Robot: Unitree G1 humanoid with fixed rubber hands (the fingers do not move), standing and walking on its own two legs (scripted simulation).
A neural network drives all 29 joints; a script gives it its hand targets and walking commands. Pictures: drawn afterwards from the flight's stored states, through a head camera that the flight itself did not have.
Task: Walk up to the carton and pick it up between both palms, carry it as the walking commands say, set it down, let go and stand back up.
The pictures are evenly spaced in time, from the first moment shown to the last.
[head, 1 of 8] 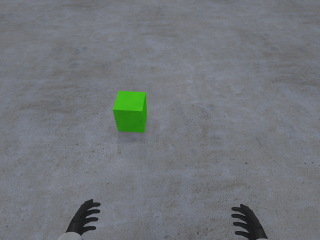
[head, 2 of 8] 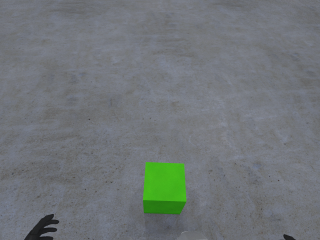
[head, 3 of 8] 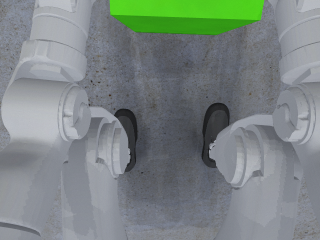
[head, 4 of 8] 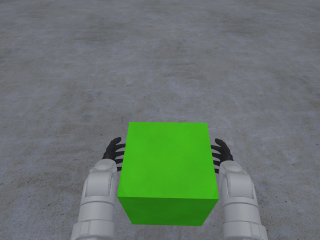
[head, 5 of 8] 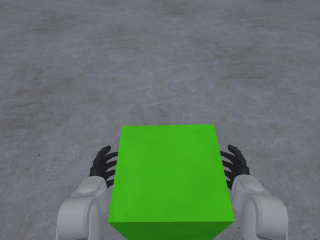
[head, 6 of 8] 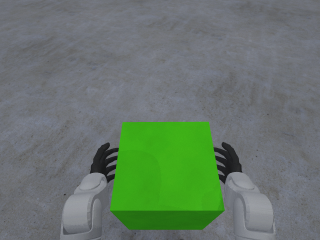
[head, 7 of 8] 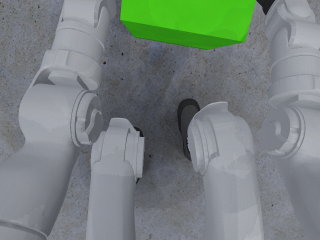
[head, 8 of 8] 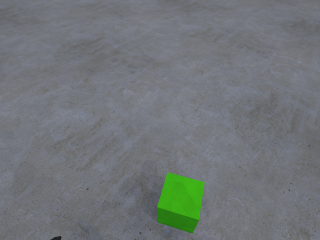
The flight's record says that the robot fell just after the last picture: no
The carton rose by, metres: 0.68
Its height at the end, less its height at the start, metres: +0.00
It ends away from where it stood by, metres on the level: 2.40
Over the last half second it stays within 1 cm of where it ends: yes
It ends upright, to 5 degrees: yes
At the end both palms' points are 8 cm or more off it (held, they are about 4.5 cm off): yes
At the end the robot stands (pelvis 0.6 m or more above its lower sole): yes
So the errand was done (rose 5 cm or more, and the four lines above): yes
